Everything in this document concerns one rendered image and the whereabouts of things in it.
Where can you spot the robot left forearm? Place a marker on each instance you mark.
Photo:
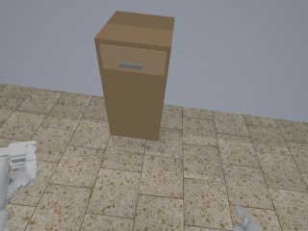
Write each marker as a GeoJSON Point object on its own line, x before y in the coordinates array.
{"type": "Point", "coordinates": [5, 215]}

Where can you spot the handle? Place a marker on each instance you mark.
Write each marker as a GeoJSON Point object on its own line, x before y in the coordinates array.
{"type": "Point", "coordinates": [124, 64]}

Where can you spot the drawer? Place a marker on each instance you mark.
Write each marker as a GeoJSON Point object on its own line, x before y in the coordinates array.
{"type": "Point", "coordinates": [153, 61]}

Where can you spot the cabinet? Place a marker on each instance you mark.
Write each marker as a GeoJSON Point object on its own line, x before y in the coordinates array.
{"type": "Point", "coordinates": [134, 101]}

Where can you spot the robot left hand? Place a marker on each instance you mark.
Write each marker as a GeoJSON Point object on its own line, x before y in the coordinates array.
{"type": "Point", "coordinates": [20, 157]}

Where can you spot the robot right hand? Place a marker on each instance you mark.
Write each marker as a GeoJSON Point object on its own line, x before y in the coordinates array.
{"type": "Point", "coordinates": [247, 218]}

